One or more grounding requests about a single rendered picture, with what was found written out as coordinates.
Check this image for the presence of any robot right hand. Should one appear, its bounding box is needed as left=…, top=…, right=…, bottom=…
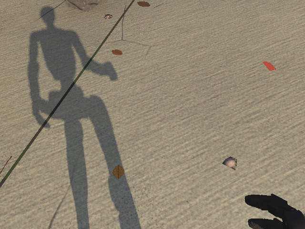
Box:
left=245, top=194, right=305, bottom=229

